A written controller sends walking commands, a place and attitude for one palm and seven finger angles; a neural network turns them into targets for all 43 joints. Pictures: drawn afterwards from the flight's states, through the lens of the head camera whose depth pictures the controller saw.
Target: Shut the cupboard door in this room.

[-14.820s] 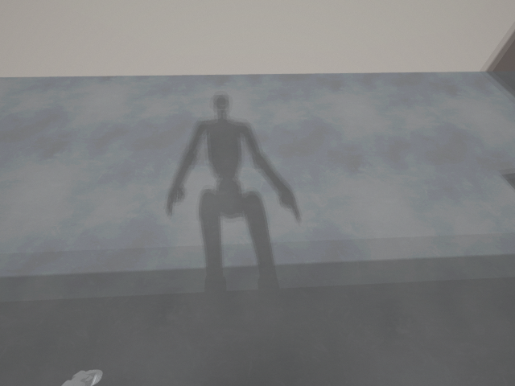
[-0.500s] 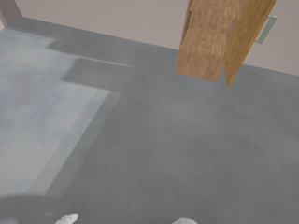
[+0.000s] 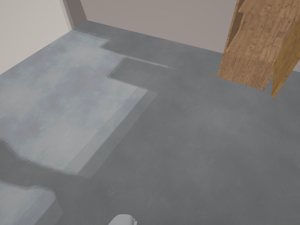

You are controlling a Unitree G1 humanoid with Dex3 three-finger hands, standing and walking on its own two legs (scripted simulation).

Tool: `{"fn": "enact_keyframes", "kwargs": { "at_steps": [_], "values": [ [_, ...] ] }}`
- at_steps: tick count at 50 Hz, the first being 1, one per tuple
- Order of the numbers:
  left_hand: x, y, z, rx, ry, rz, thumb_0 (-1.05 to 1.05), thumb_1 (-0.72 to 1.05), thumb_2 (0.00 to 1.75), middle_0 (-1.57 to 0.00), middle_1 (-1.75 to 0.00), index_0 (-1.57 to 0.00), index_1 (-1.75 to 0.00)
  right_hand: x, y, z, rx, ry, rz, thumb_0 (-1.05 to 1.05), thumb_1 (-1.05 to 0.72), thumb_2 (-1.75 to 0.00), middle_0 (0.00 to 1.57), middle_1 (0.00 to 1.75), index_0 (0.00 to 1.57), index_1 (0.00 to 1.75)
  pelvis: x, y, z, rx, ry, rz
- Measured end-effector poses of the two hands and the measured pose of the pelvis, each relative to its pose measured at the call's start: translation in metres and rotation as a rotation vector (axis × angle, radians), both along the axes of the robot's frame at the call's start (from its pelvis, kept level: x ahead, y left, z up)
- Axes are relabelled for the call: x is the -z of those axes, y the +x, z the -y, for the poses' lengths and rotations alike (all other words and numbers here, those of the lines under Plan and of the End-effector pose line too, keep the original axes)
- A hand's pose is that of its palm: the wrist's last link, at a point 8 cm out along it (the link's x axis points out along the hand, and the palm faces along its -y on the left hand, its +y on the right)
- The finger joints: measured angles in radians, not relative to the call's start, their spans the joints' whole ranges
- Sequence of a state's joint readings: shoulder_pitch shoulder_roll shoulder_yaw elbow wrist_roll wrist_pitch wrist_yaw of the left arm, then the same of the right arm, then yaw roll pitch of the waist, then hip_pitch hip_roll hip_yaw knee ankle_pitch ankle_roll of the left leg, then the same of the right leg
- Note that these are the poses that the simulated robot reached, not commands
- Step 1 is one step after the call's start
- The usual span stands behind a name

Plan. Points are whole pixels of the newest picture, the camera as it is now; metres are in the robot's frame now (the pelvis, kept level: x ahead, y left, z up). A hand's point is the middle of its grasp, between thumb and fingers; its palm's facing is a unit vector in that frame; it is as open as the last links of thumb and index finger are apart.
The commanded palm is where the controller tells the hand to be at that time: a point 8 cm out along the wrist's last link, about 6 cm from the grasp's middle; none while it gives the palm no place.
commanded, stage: stand and wait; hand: left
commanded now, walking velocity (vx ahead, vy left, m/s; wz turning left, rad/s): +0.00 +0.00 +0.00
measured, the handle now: out of the picture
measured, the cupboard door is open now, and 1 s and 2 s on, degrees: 97 97 97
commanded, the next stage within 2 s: turn or walk to find it in 1.20 s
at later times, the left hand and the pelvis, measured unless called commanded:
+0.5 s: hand out of the picture -0.05 +0.21 -0.18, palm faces +0.07 -0.98 -0.16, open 7.4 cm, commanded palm none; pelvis -0.02 +0.05 +0.00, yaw +0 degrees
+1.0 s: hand out of the picture -0.01 +0.23 -0.18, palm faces +0.01 -0.98 -0.19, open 7.4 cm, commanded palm none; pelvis -0.01 +0.05 +0.00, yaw +0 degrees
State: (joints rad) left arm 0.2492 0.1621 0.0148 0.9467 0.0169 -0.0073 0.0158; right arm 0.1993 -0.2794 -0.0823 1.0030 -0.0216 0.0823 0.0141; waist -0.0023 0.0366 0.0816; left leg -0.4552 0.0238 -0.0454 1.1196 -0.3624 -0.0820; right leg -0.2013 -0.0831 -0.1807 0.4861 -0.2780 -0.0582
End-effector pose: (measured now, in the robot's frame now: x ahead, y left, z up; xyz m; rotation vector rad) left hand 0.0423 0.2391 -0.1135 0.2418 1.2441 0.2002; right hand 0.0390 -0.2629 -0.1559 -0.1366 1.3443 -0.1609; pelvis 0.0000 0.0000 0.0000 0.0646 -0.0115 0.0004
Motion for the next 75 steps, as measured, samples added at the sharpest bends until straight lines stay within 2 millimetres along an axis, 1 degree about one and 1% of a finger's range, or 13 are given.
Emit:
{"fn": "enact_keyframes", "kwargs": {
  "at_steps": [4, 9, 12, 15, 20, 26, 32, 39, 45, 50, 56, 64, 75],
  "values": [
    [0.007, -0.046, -0.002, -0.062, -0.016, -0.089, 0.00, 0.91, 0.90, -0.20, -0.30, -0.20, -0.30, -0.003, 0.022, -0.008, -0.053, -0.009, 0.024, 0.01, -0.91, -0.90, 0.20, 0.30, 0.20, 0.30, 0.001, -0.003, -0.003, -0.012, -0.007, -0.002],
    [0.020, -0.097, -0.010, -0.126, -0.050, -0.191, 0.00, 0.91, 0.90, -0.20, -0.30, -0.20, -0.30, -0.010, 0.052, -0.035, -0.115, -0.013, 0.102, 0.01, -0.91, -0.90, 0.20, 0.30, 0.20, 0.30, 0.004, -0.009, -0.015, -0.019, -0.031, -0.003],
    [0.034, -0.118, -0.019, -0.158, -0.079, -0.235, 0.00, 0.91, 0.90, -0.20, -0.30, -0.20, -0.30, -0.011, 0.064, -0.056, -0.144, -0.020, 0.159, 0.01, -0.91, -0.90, 0.20, 0.30, 0.20, 0.30, 0.011, -0.012, -0.027, -0.028, -0.069, -0.001],
    [0.041, -0.127, -0.024, -0.168, -0.103, -0.259, 0.00, 0.91, 0.90, -0.20, -0.30, -0.20, -0.30, -0.018, 0.063, -0.077, -0.163, -0.014, 0.172, 0.01, -0.91, -0.90, 0.20, 0.30, 0.20, 0.30, 0.009, -0.015, -0.033, -0.019, -0.056, 0.015],
    [0.044, -0.119, -0.024, -0.138, -0.125, -0.243, 0.00, 0.91, 0.90, -0.20, -0.30, -0.20, -0.30, -0.016, 0.048, -0.099, -0.144, 0.016, 0.163, 0.01, -0.90, -0.90, 0.20, 0.30, 0.20, 0.30, 0.007, -0.016, -0.039, -0.014, -0.042, 0.030],
    [0.040, -0.095, -0.019, -0.088, -0.145, -0.185, 0.00, 0.91, 0.90, -0.20, -0.30, -0.20, -0.30, -0.018, 0.026, -0.091, -0.070, -0.006, 0.151, -0.02, -0.94, -0.90, 0.21, 0.30, 0.21, 0.30, 0.003, -0.017, -0.046, -0.004, -0.062, 0.030],
    [0.040, -0.071, -0.022, -0.051, -0.144, -0.147, 0.01, 0.92, 0.90, -0.20, -0.30, -0.20, -0.30, -0.016, -0.024, -0.081, -0.032, -0.036, 0.036, -0.01, -0.93, -0.90, 0.20, 0.30, 0.20, 0.30, 0.001, -0.016, -0.050, 0.000, -0.065, 0.025],
    [0.036, -0.059, -0.035, -0.040, -0.116, -0.134, 0.01, 0.92, 0.90, -0.20, -0.30, -0.20, -0.30, -0.013, -0.088, -0.090, 0.013, -0.015, -0.128, 0.00, -0.92, -0.90, 0.20, 0.30, 0.20, 0.30, 0.000, -0.015, -0.052, 0.001, -0.065, 0.028],
    [0.033, -0.057, -0.040, -0.032, -0.101, -0.141, 0.00, 0.91, 0.90, -0.20, -0.30, -0.20, -0.30, -0.011, -0.115, -0.107, 0.042, 0.026, -0.192, 0.01, -0.91, -0.90, 0.20, 0.30, 0.20, 0.30, 0.000, -0.014, -0.054, 0.005, -0.064, 0.030],
    [0.033, -0.059, -0.037, -0.032, -0.104, -0.147, 0.00, 0.91, 0.90, -0.20, -0.30, -0.20, -0.30, -0.008, -0.114, -0.116, 0.050, 0.048, -0.183, 0.01, -0.91, -0.90, 0.20, 0.30, 0.20, 0.30, 0.000, -0.015, -0.055, 0.008, -0.063, 0.030],
    [0.035, -0.065, -0.030, -0.037, -0.120, -0.158, 0.00, 0.91, 0.90, -0.20, -0.30, -0.20, -0.30, -0.007, -0.096, -0.117, 0.042, 0.050, -0.131, 0.01, -0.90, -0.90, 0.20, 0.30, 0.20, 0.30, 0.000, -0.015, -0.055, 0.011, -0.062, 0.025],
    [0.037, -0.074, -0.025, -0.054, -0.134, -0.173, 0.00, 0.91, 0.90, -0.20, -0.30, -0.20, -0.30, -0.008, -0.065, -0.105, 0.014, 0.021, -0.058, 0.01, -0.91, -0.90, 0.20, 0.30, 0.20, 0.30, 0.001, -0.014, -0.053, 0.005, -0.062, 0.023],
    [0.039, -0.077, -0.027, -0.124, -0.100, -0.144, 0.00, 0.91, 0.90, -0.20, -0.30, -0.20, -0.30, 0.000, -0.040, -0.087, -0.059, 0.009, -0.060, 0.01, -0.91, -0.90, 0.20, 0.30, 0.20, 0.30, 0.008, -0.018, -0.045, -0.054, -0.059, 0.002]
  ]
}}
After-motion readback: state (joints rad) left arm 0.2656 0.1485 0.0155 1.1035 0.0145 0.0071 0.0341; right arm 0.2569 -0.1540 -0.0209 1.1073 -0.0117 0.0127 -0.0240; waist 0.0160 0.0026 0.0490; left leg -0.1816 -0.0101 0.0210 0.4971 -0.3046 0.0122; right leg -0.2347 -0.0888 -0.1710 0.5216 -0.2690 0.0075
